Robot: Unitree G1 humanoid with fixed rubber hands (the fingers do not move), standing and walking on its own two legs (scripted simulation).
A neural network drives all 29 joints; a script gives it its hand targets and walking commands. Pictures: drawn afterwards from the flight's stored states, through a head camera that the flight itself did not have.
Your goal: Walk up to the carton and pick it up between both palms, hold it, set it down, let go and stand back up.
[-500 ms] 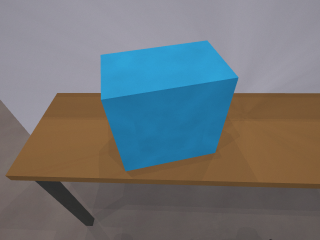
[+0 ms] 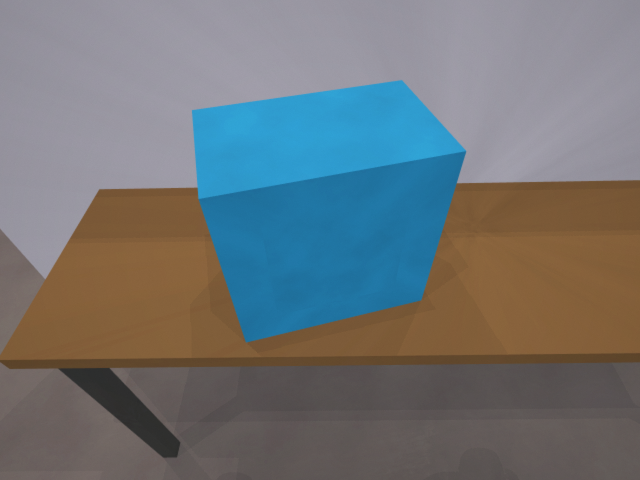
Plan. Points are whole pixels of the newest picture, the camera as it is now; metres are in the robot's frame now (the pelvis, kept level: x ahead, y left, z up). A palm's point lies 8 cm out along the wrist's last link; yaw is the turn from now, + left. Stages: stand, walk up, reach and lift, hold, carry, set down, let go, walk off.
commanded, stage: walk up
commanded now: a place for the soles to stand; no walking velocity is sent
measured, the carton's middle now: (320, 216) +0.49 +0.03 +0.07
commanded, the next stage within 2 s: reach and lift in 0.38 s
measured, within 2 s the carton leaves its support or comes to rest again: neither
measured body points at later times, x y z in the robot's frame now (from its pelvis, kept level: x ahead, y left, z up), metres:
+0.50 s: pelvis -0.01 -0.01 -0.01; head +0.03 -0.02 +0.44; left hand +0.11 +0.31 -0.11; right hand +0.12 -0.31 -0.12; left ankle +0.00 +0.11 -0.72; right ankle +0.03 -0.15 -0.72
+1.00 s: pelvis +0.00 -0.01 +0.02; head +0.01 -0.01 +0.47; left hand +0.16 +0.26 -0.05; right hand +0.16 -0.30 -0.06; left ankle +0.00 +0.11 -0.72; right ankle +0.03 -0.15 -0.72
